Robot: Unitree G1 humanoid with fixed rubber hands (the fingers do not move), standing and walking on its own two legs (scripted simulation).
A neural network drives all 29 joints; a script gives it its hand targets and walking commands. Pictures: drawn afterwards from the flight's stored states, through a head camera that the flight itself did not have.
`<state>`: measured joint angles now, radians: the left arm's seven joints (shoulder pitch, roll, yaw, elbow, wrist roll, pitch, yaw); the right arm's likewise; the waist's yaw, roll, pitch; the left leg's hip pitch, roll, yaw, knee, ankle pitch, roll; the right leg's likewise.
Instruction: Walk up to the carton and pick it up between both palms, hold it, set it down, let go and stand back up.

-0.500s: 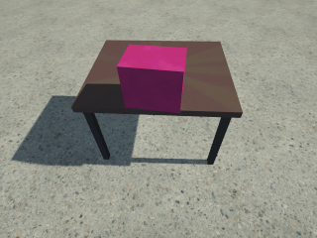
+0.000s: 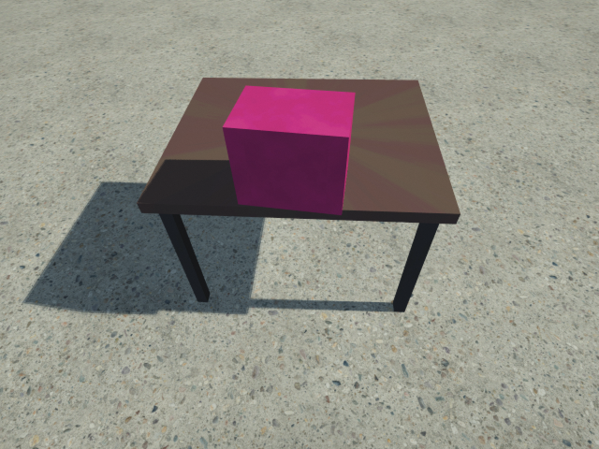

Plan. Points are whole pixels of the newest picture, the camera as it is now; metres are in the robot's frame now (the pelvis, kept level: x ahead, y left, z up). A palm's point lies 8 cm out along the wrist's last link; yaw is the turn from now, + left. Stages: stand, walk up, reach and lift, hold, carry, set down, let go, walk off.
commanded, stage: stand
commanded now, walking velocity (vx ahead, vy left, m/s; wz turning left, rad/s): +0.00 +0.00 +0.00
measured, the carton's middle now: (294, 150) +0.83 +0.06 -0.09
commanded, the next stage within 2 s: walk up in 0.16 s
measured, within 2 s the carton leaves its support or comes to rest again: neither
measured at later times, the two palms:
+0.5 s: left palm out of the picture -0.01 +0.25 -0.13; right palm out of the picture +0.00 -0.24 -0.14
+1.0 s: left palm (109, 393) +0.24 +0.34 -0.13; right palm out of the picture +0.05 -0.12 -0.12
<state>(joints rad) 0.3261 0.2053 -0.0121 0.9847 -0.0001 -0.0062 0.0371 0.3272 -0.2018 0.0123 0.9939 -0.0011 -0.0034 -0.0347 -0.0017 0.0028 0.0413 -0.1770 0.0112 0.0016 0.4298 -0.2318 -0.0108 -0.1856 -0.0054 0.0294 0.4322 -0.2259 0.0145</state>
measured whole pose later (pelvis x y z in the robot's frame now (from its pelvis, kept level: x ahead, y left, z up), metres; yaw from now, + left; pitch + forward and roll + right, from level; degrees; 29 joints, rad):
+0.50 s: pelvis +0.01 +0.01 +0.00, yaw +0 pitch -1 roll +0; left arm 0.40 0.19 0.03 1.00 0.05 -0.02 0.02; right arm 0.39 -0.22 -0.04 0.99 -0.05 0.00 -0.01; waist 0.01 0.01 0.00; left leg -0.26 0.01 0.03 0.66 -0.50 0.01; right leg -0.19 -0.01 0.05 0.49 -0.38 -0.04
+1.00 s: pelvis +0.16 +0.09 +0.00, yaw -4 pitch -3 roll +0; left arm 0.29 0.24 0.05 0.86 0.04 -0.01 -0.03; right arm 0.55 -0.16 -0.02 0.97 -0.04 -0.05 -0.01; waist -0.04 -0.03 0.07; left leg 0.00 -0.01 0.10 0.36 -0.32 0.04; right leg -0.57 -0.06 -0.03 0.92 -0.17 0.01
